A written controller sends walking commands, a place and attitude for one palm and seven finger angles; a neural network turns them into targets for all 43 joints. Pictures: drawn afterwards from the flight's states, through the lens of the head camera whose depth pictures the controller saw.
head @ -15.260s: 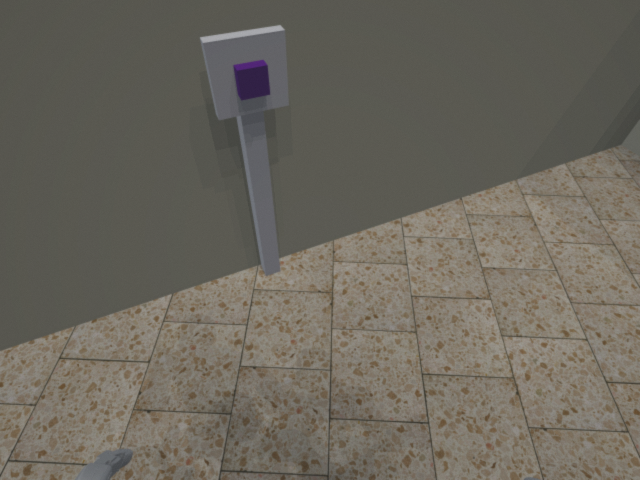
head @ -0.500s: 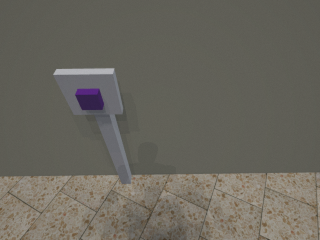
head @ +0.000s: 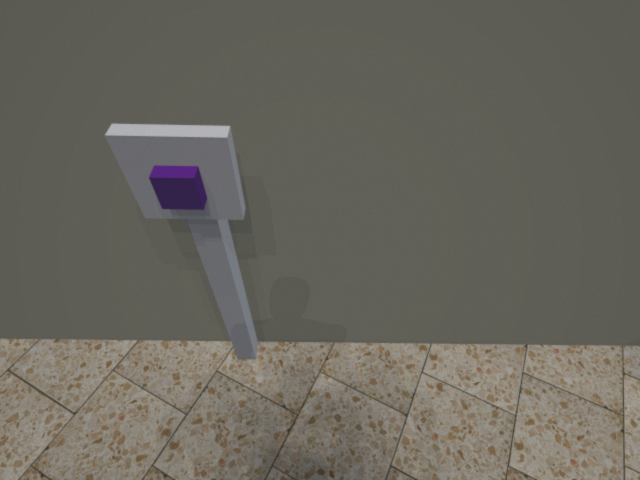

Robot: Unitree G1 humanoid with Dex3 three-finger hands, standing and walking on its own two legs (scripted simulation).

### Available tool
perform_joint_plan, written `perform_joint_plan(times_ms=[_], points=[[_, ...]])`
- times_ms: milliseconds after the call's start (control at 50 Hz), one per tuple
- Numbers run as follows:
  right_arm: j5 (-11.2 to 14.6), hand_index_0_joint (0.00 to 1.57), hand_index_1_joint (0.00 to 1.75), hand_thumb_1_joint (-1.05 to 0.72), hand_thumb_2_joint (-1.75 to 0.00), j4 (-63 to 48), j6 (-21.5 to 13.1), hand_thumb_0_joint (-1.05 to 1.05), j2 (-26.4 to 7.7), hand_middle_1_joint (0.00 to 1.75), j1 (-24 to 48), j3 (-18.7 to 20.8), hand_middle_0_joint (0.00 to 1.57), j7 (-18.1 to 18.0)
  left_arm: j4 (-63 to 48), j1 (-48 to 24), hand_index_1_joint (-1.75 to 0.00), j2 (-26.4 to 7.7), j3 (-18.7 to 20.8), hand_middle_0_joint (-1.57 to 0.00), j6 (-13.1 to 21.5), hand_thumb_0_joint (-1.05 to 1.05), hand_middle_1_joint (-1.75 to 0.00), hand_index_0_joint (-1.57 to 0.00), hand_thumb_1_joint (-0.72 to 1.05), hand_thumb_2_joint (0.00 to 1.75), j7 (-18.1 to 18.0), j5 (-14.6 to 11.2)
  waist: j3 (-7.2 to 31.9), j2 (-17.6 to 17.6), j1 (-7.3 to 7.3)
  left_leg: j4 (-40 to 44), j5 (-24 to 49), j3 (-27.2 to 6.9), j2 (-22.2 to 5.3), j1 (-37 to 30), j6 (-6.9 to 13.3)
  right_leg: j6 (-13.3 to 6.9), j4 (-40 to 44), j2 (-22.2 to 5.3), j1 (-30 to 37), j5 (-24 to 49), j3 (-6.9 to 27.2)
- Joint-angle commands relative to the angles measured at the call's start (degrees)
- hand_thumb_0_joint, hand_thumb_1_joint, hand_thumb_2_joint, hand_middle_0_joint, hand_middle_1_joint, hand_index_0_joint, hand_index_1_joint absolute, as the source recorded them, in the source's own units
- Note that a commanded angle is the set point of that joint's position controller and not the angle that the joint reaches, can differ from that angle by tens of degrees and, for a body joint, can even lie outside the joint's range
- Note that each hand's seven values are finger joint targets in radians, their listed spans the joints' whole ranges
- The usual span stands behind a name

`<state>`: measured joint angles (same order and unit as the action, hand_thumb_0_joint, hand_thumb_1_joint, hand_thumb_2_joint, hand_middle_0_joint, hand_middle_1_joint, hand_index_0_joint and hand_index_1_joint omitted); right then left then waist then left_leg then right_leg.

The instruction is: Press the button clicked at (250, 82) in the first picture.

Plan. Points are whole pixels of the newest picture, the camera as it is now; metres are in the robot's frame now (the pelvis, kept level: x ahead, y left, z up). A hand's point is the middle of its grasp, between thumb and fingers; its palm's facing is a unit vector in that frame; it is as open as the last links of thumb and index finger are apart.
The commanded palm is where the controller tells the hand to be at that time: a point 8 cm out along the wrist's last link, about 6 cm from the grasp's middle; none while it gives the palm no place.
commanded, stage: raise the hand and make a fist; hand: left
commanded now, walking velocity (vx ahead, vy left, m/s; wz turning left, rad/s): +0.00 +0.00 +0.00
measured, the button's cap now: (180, 186) +0.53 +0.26 +0.04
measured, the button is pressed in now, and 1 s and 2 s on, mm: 0 0 0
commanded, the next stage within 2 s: aim a knuckle at the button in 1.98 s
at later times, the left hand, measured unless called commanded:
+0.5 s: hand out of the picture +0.11 +0.19 -0.06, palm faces +0.19 -0.98 -0.03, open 4.7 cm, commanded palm +0.11 +0.24 -0.04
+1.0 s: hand (148, 434) +0.17 +0.21 -0.01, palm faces +0.07 -0.99 -0.07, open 3.1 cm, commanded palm +0.14 +0.27 +0.00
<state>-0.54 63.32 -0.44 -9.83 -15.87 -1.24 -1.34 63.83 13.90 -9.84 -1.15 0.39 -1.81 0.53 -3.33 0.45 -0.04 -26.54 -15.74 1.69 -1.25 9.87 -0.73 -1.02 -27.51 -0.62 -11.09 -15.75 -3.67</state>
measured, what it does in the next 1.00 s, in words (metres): lowers itself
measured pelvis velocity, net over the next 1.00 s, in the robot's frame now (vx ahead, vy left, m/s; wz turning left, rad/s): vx -0.04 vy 0.02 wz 0.02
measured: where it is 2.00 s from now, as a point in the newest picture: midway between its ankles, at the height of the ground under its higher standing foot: outside the picture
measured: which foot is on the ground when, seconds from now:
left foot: down 0.00-1.00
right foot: down 0.00-1.00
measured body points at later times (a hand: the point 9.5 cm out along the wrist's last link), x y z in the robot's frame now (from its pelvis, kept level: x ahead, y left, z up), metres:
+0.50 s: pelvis -0.04 -0.01 -0.09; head +0.01 +0.01 +0.36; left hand +0.10 +0.24 -0.06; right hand +0.21 -0.24 -0.11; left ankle -0.02 +0.13 -0.74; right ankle -0.01 -0.10 -0.74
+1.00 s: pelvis -0.04 +0.02 -0.07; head +0.02 +0.03 +0.37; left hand +0.16 +0.26 +0.00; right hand +0.13 -0.23 -0.15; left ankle -0.02 +0.13 -0.74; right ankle -0.01 -0.10 -0.74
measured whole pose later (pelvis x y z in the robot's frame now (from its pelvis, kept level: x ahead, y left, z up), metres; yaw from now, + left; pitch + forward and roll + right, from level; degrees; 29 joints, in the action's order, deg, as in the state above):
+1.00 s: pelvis -0.04 +0.02 -0.07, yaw +1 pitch +12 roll -3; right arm 1.3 32.2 -11.8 -14.7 -15.6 0.6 -3.2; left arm -7.1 27.4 -12.4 8.5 23.5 9.7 -13.6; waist 6.1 -1.7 -0.8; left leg -62.7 -29.1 -0.8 -1.4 45.9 0.9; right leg 0.0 -59.0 -1.7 -44.2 -26.9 -5.4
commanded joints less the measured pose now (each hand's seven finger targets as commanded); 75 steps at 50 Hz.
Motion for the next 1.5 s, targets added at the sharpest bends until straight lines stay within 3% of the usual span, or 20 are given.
perform_joint_plan(times_ms=[0,20,40,60,100,180,240,280,400,480,540,620,680,760,880,940,1040,1180,1300,1480], points=[[1.97,0.20,0.30,-0.90,-0.90,-20.28,-15.64,0.00,-9.29,0.30,5.49,1.78,0.20,-4.37,-73.23,-5.23,-0.36,-16.39,10.36,-0.25,11.57,0.00,-0.36,-0.25,0.90,0.90,-5.32,-6.22,28.44,-20.29,1.76,1.50,28.71,0.35,-0.28,-13.25,2.60,-2.25,-2.41,-1.03,5.34,18.24,3.53],[2.14,0.20,0.30,-0.90,-0.90,-15.89,-16.59,0.00,-10.02,0.30,5.39,2.86,0.20,-4.58,-66.82,-3.48,-0.39,-9.92,6.82,-0.28,8.82,0.00,-0.39,-0.28,0.90,0.90,-8.20,-8.12,22.06,-16.32,-0.69,0.47,22.30,-0.42,-0.99,-6.70,0.76,-1.28,-1.81,-0.81,1.40,10.65,0.17],[3.22,0.20,0.30,-0.90,-0.90,-16.28,-16.34,0.00,-7.26,0.30,3.98,2.91,0.20,-3.79,-55.68,12.25,-0.42,3.52,-0.56,-0.31,3.21,0.00,-0.42,-0.31,0.90,0.90,-7.60,-8.34,12.90,-9.35,-1.23,0.86,17.95,-1.42,-0.98,-1.11,1.33,-0.55,-0.89,-0.85,-2.80,8.60,-0.75],[3.83,0.20,0.30,-0.90,-0.90,-21.50,-17.01,0.00,-9.70,0.30,6.43,3.05,0.20,-3.55,-66.47,1.79,-0.45,2.14,0.01,-0.34,4.80,0.00,-0.45,-0.34,0.90,0.90,-6.19,-10.67,3.35,-4.02,-2.01,0.76,11.86,-3.10,-0.57,4.48,1.35,0.08,-0.51,-1.14,-6.11,7.11,-1.45],[2.06,0.20,0.30,-0.90,-0.90,-23.71,-18.25,0.00,-11.29,0.30,5.92,4.88,0.20,-3.56,-61.75,4.04,-0.51,-1.58,4.68,-0.39,11.20,0.00,-0.51,-0.39,0.90,0.90,-4.04,-9.37,-0.35,6.98,-3.42,-4.06,3.38,-2.73,0.77,10.60,1.93,0.92,-1.00,-0.39,-14.93,-1.76,-2.10],[0.59,0.20,0.30,-0.90,-0.90,-30.84,-18.73,0.00,-10.38,0.30,8.58,6.19,0.20,-0.71,-51.81,22.20,-0.63,2.21,7.55,-0.50,25.80,0.00,-0.63,-0.50,0.90,0.90,6.05,-12.36,4.20,17.45,2.67,-14.65,-2.67,-1.42,2.15,25.18,0.59,0.88,-10.67,-0.19,-21.80,-9.29,-0.39],[0.98,0.20,0.30,-0.90,-0.90,-35.82,-17.95,0.00,-10.88,0.30,10.18,7.05,0.20,1.77,-53.27,24.43,-0.72,-2.04,11.76,-0.58,35.51,0.00,-0.72,-0.58,0.90,0.90,16.78,-14.86,11.38,8.37,4.02,-22.14,-0.62,0.31,3.62,30.24,-0.33,-0.15,-18.26,-1.17,-19.33,-0.62,2.36],[1.58,0.20,0.30,-0.90,-0.90,-39.29,-16.86,0.00,-10.75,0.30,11.44,7.00,0.20,1.42,-55.44,21.65,-0.78,-4.91,14.22,-0.64,35.18,0.00,-0.78,-0.64,0.90,0.90,18.68,-14.68,14.65,4.04,4.60,-25.50,-2.14,1.98,4.00,33.94,0.49,-0.16,-20.46,-1.66,-20.92,-2.41,4.51],[1.05,0.20,0.30,-0.90,-0.90,-43.20,-15.50,0.00,-8.57,0.30,7.99,6.34,0.20,-0.13,-83.88,7.51,-0.96,-7.03,14.08,-0.81,35.97,0.00,-0.96,-0.81,0.90,0.90,11.85,-14.66,24.48,-8.56,1.45,-29.94,-0.90,-0.28,2.22,30.09,2.16,-0.40,-23.84,-0.55,-25.67,-4.07,5.78],[0.49,0.20,0.30,-0.90,-0.90,-40.93,-15.58,0.00,-9.40,0.30,6.02,5.20,0.20,-1.36,-89.26,3.96,-1.08,-5.04,7.54,-0.92,39.29,0.00,-1.08,-0.92,0.90,0.90,11.67,-12.95,22.16,-7.32,-2.97,-32.65,-1.63,-2.70,0.84,30.96,2.75,-0.66,-26.11,0.61,-32.82,-4.56,3.72],[1.23,0.20,0.30,-0.90,-0.90,-40.26,-16.06,0.00,-10.57,0.30,6.13,4.34,0.20,-1.91,-82.38,3.81,-1.17,-4.75,4.59,-1.00,35.33,0.00,-1.17,-1.00,0.90,0.90,15.68,-13.14,17.13,-4.48,-4.88,-32.10,-7.47,-4.30,0.52,34.08,2.68,-0.27,-24.43,0.88,-35.05,-11.00,3.07],[3.12,0.20,0.30,-0.90,-0.90,-42.59,-13.89,0.00,-10.68,0.30,7.51,4.42,0.20,-3.06,-70.47,15.22,-1.29,-8.38,11.05,-1.11,20.99,0.00,-1.29,-1.11,0.90,0.90,19.03,-14.75,18.13,3.57,-0.18,-28.32,-9.73,-3.69,1.66,37.27,2.49,0.54,-19.12,0.41,-27.09,-17.72,4.64],[3.32,0.20,0.30,-0.90,-0.90,-45.26,-12.67,0.00,-9.13,0.30,9.06,4.18,0.20,-3.38,-79.34,15.69,-1.38,-9.67,16.22,-1.19,14.97,0.00,-1.38,-1.19,0.90,0.90,16.17,-17.21,24.27,1.06,3.17,-25.59,-5.29,-2.72,2.22,33.32,2.22,0.86,-19.05,-0.50,-20.01,-12.82,4.01],[2.32,0.20,0.30,-0.90,-0.90,-43.20,-12.75,0.00,-7.14,0.30,7.44,3.97,0.20,-3.17,-85.07,15.56,-1.50,-8.61,18.55,-1.30,18.90,0.00,-1.50,-1.30,0.90,0.90,8.27,-17.14,22.36,0.08,3.45,-24.11,0.60,-3.26,1.11,30.49,1.80,0.16,-21.77,0.79,-20.46,-3.72,0.60],[1.31,0.20,0.30,-0.90,-0.90,-40.50,-15.28,0.00,-9.85,0.30,4.93,3.79,0.20,-1.85,-82.29,11.30,-1.50,-5.63,9.34,-1.30,28.23,0.00,-1.50,-1.30,0.90,0.90,9.75,-13.22,16.35,-4.37,-1.97,-25.33,-4.53,-3.95,0.73,30.07,1.81,-0.09,-22.92,0.95,-30.58,-8.86,-0.67],[2.18,0.20,0.30,-0.90,-0.90,-41.19,-15.79,0.00,-11.42,0.30,4.31,4.03,0.20,-2.25,-80.30,11.33,-1.50,-6.84,9.08,-1.30,26.20,0.00,-1.50,-1.30,0.90,0.90,13.89,-14.33,17.06,-2.28,-2.25,-24.08,-7.42,-4.38,1.01,30.04,1.94,0.02,-21.15,0.85,-28.99,-11.14,-0.17],[2.50,0.20,0.30,-0.90,-0.90,-42.74,-15.14,0.00,-10.32,0.30,4.67,4.22,0.20,-3.01,-86.66,12.77,-1.50,-11.64,16.83,-1.30,21.95,0.00,-1.50,-1.30,0.90,0.90,12.54,-15.82,24.05,-5.74,1.73,-21.24,1.76,-4.28,1.11,24.31,1.58,-0.35,-21.77,0.90,-21.57,-2.28,-1.23],[1.95,0.20,0.30,-0.90,-0.90,-41.98,-13.85,0.00,-10.16,0.30,3.80,3.37,0.20,-1.98,-83.57,10.01,-1.50,-7.39,12.82,-1.30,21.17,0.00,-1.50,-1.30,0.90,0.90,9.38,-14.50,16.04,-5.27,-0.90,-20.67,5.32,-4.81,0.35,22.94,0.87,-0.10,-21.02,1.46,-24.36,1.33,-2.57],[2.55,0.20,0.30,-0.90,-0.90,-43.09,-13.48,0.00,-11.36,0.30,3.44,2.95,0.20,-2.54,-82.23,6.37,-1.50,-11.01,14.31,-1.30,17.35,0.00,-1.50,-1.30,0.90,0.90,14.58,-15.11,18.81,-4.36,-0.69,-19.70,3.93,-4.51,0.76,21.83,1.28,-0.03,-18.68,1.25,-20.77,2.05,-1.56],[2.39,0.20,0.30,-0.90,-0.90,-40.85,-14.20,0.00,-10.40,0.30,3.49,2.20,0.20,-2.64,-83.44,2.84,-1.50,-11.84,18.22,-1.30,18.94,0.00,-1.50,-1.30,0.90,0.90,13.02,-17.20,20.09,-5.60,-0.03,-18.47,11.77,-4.60,0.49,17.54,0.63,-0.14,-18.08,1.41,-17.51,8.26,-1.94]])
